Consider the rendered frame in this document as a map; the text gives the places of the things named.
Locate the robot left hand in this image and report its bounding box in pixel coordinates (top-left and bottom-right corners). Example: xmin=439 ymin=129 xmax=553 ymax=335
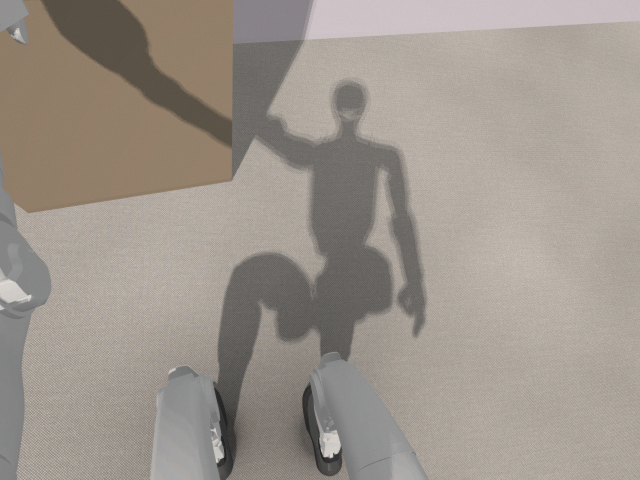
xmin=0 ymin=0 xmax=29 ymax=45

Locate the left robot upper arm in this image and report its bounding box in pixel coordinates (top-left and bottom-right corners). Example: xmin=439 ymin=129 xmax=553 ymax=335
xmin=0 ymin=221 xmax=51 ymax=480

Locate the right robot shin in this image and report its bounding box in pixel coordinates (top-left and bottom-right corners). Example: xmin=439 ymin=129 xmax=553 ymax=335
xmin=313 ymin=352 xmax=357 ymax=458

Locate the left robot thigh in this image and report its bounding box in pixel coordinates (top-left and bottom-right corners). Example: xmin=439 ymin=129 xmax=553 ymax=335
xmin=150 ymin=372 xmax=220 ymax=480

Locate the cabinet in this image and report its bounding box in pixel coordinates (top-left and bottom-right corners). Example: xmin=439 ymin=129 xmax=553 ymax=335
xmin=0 ymin=0 xmax=233 ymax=213

